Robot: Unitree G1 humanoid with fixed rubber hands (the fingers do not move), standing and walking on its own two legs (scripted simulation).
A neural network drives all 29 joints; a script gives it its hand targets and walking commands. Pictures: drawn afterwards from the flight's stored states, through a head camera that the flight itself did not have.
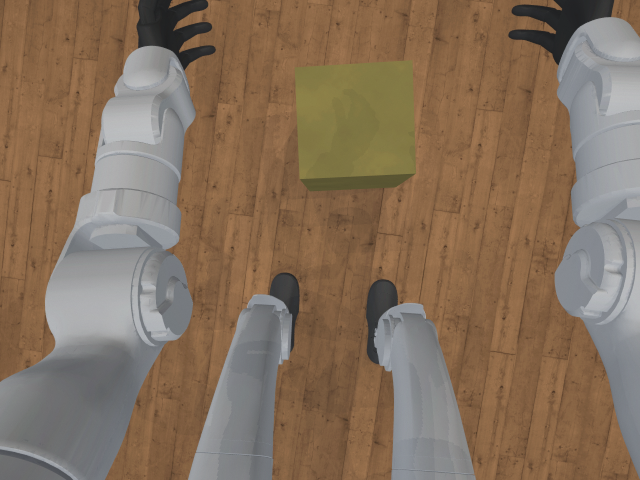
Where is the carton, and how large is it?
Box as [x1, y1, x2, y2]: [295, 60, 415, 190]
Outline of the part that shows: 411,60 295,67 299,176 302,182 309,190 393,187 415,173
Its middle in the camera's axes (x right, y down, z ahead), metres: +0.07 -0.23 +0.82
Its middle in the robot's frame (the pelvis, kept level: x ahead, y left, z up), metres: +0.55 -0.01 -0.53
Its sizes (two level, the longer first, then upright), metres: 0.210 0.200 0.250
